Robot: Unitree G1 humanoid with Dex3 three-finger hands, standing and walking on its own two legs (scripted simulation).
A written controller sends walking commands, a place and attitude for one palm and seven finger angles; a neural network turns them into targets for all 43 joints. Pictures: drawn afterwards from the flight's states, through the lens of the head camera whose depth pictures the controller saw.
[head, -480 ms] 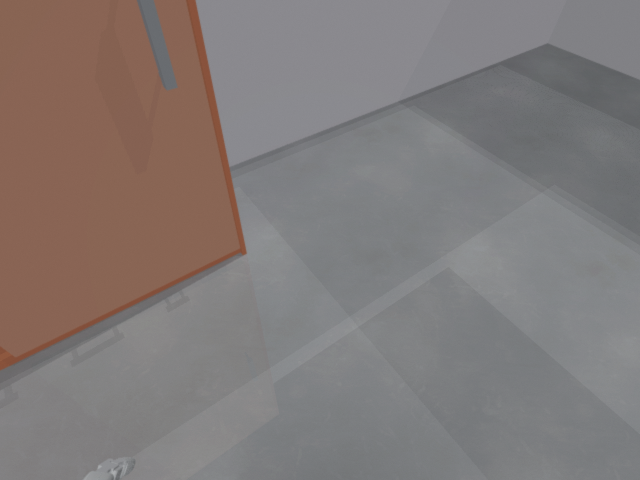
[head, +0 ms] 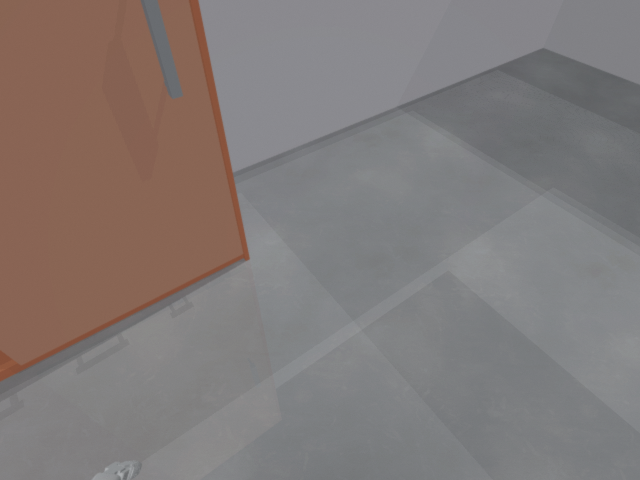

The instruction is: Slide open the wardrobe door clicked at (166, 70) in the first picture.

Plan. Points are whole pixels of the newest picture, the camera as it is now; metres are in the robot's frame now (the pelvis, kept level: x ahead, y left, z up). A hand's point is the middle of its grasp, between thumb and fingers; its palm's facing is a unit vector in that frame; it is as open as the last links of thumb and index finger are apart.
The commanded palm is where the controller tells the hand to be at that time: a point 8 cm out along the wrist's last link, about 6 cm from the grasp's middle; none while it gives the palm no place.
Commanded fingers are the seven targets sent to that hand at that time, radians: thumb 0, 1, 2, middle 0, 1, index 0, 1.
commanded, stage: stand and wait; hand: right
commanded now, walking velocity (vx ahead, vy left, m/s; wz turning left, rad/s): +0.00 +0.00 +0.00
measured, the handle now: (155, 31) +0.94 +0.42 +0.14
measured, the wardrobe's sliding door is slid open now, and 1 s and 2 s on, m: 0.00 0.00 0.00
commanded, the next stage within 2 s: look at it before walking up in 0.36 s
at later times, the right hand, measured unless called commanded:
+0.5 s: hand out of the picture +0.06 -0.24 -0.15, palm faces -0.04 +0.94 -0.34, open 7.4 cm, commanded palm none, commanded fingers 0.00 -0.90 -0.90 0.20 0.30 0.20 0.30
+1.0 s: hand out of the picture +0.05 -0.24 -0.15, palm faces -0.05 +0.94 -0.33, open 7.4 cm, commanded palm none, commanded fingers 0.00 -0.90 -0.90 0.20 0.30 0.20 0.30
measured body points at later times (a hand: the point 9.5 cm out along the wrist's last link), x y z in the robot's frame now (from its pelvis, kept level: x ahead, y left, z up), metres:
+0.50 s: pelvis -0.02 +0.01 +0.00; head -0.02 +0.01 +0.45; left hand +0.06 +0.30 -0.13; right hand +0.07 -0.29 -0.13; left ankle -0.02 +0.12 -0.74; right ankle -0.03 -0.12 -0.74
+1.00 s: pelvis -0.02 +0.01 +0.00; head -0.01 +0.01 +0.45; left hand +0.05 +0.30 -0.13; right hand +0.05 -0.29 -0.13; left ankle -0.02 +0.12 -0.74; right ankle -0.03 -0.12 -0.74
